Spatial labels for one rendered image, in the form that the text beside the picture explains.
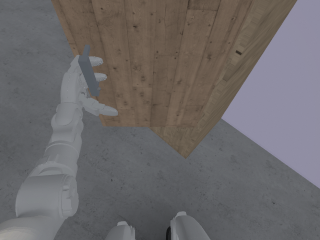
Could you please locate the handle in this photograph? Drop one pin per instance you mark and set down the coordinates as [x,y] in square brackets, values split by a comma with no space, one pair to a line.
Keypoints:
[88,73]

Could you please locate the robot thigh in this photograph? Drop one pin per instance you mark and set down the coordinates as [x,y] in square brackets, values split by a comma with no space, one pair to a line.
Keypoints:
[121,232]
[185,227]

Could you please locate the cupboard door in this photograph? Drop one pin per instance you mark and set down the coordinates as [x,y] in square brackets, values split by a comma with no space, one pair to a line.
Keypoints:
[162,58]

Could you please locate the robot left forearm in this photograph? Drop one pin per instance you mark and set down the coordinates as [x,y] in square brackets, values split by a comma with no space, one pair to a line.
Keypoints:
[63,149]

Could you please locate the right robot thigh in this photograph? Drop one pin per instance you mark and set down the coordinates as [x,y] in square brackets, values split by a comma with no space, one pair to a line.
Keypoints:
[185,227]

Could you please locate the left robot hand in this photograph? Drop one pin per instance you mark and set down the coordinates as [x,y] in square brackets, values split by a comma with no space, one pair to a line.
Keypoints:
[73,85]

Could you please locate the left robot thigh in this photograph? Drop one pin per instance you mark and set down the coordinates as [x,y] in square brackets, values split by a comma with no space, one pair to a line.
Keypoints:
[121,232]

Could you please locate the left robot upper arm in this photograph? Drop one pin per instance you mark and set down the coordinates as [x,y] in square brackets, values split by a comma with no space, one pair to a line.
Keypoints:
[44,203]

